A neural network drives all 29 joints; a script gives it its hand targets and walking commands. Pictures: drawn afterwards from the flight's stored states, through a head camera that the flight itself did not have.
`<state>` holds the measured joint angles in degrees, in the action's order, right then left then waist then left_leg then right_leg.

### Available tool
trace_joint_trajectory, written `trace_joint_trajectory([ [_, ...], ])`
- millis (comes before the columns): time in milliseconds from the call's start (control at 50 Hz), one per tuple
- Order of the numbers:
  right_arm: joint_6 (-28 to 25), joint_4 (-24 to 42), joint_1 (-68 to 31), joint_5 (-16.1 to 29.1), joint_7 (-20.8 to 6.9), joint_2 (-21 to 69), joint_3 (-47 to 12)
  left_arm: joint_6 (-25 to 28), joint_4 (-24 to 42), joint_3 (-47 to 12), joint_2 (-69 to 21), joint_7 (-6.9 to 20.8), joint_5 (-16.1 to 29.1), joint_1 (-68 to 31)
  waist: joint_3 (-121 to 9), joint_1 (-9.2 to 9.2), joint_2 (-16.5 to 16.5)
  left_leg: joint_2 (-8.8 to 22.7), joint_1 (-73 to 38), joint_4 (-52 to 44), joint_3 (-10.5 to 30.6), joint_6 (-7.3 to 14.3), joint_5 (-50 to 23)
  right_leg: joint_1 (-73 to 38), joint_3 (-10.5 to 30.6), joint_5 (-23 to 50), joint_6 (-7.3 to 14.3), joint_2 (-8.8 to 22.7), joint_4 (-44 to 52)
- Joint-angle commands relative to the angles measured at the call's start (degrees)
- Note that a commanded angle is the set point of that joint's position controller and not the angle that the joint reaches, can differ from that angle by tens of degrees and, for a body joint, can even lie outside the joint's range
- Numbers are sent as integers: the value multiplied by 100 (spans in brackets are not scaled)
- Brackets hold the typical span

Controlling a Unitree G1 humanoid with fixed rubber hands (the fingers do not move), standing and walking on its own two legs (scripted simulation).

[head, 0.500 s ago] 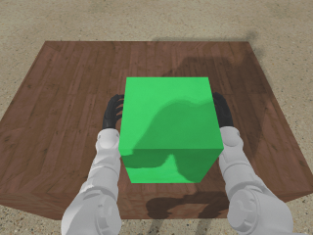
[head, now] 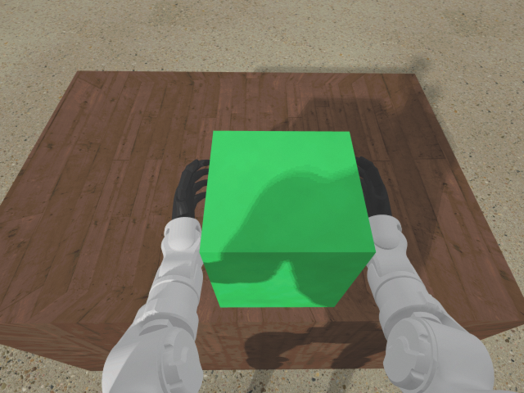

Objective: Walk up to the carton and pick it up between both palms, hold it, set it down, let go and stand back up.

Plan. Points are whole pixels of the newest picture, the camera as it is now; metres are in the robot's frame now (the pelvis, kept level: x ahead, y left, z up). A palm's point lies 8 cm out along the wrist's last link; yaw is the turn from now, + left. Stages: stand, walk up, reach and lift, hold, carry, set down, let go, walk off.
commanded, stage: reach and lift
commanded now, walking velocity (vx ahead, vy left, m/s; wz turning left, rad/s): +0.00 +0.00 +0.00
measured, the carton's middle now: (279, 227) +0.38 +0.02 -0.01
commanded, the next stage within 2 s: none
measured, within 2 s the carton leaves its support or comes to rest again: leaves its support in 0.06 s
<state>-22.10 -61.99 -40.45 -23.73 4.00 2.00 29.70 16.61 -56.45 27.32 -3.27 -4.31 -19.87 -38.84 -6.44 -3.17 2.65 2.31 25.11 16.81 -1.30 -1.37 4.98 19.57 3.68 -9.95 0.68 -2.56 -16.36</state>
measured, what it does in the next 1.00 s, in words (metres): stands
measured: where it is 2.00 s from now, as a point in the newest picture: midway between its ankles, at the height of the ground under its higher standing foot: outside the picture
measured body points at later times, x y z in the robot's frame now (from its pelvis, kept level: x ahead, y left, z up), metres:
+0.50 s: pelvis -0.02 +0.00 +0.00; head +0.02 +0.03 +0.45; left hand +0.37 +0.19 +0.04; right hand +0.40 -0.11 +0.06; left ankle +0.02 +0.13 -0.75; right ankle -0.04 -0.11 -0.75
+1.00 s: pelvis -0.02 +0.00 +0.00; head -0.04 +0.03 +0.45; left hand +0.37 +0.18 +0.11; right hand +0.39 -0.12 +0.13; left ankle +0.02 +0.13 -0.75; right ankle -0.04 -0.11 -0.75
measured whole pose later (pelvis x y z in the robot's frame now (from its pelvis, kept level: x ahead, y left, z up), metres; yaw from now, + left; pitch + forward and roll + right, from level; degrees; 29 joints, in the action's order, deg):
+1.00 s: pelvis -0.02 +0.00 +0.00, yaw +2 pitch +0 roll +0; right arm -4.8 -54.2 -39.5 3.0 8.1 -2.6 6.6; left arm -6.6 -40.0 15.5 -0.9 -6.7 -11.7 -35.8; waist -3.9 0.7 4.1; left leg 1.3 11.8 17.2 0.6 -1.0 5.3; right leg 5.0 1.5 -10.7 0.4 -1.7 -15.8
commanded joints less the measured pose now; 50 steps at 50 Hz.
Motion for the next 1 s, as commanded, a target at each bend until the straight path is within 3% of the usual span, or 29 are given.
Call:
trace_joint_trajectory([
  [0,-921,286,-3240,-514,-763,3262,-1752,523,244,-1562,-3167,501,-245,-3258,-3684,-107,-117,-8,-2016,482,-713,-166,-2594,-1194,-854,3606,-260,136,-374],
  [100,-1116,13,-3257,-522,-697,3138,-1772,632,188,-1554,-3081,520,-293,-3328,-3474,-83,-54,-34,-1869,310,-747,-125,-2074,-1305,-828,3220,-253,153,-259],
  [180,-945,-115,-3250,-394,-672,3088,-1749,510,262,-1647,-3036,542,-209,-3470,-3337,-58,-108,-68,-1887,180,-770,-108,-1555,-1110,-813,2407,-214,147,-84],
  [280,-718,19,-3390,-157,-685,3130,-1914,416,439,-1937,-3080,477,0,-3768,-3595,-49,-297,-87,-2062,229,-744,-152,-1427,-838,-809,1892,-156,121,-8],
  [600,-19,579,-3571,1047,-559,3394,-3121,50,930,-2909,-3470,424,692,-4108,-3689,120,-449,-112,-2783,577,-412,-263,-1974,-678,-728,2016,-176,27,-31],
  [740,543,1207,-3617,1760,-452,3433,-3716,-540,1522,-3215,-3634,521,878,-4046,-3189,248,-358,-179,-3053,539,-262,-214,-1949,-940,-640,1984,-223,38,67],
  [980,1599,2422,-3915,2631,-353,3228,-4094,-2250,2799,-3352,-3617,825,910,-3798,-2305,380,-319,-325,-3380,268,-176,-91,-1479,-1390,-633,1471,-323,72,265],
])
